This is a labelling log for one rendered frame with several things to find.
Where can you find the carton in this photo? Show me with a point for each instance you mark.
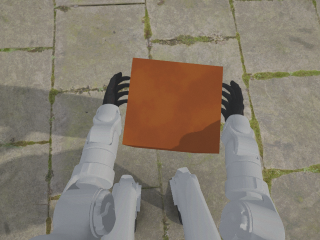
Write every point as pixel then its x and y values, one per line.
pixel 174 106

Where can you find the left robot hand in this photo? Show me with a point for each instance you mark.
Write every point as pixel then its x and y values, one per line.
pixel 112 95

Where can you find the robot right forearm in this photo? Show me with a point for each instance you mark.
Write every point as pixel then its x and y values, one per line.
pixel 243 165

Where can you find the robot left foot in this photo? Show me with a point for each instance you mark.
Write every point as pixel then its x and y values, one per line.
pixel 135 224

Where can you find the right robot shin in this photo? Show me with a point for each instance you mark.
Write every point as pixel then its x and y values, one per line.
pixel 184 170

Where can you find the right robot upper arm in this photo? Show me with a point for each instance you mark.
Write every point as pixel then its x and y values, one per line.
pixel 243 220

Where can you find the right robot hand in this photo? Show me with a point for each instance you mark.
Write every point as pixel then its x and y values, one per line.
pixel 234 105

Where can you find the robot left forearm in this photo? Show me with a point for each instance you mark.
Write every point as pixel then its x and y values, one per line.
pixel 95 169

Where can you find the left robot upper arm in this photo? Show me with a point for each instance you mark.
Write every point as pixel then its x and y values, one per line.
pixel 82 214

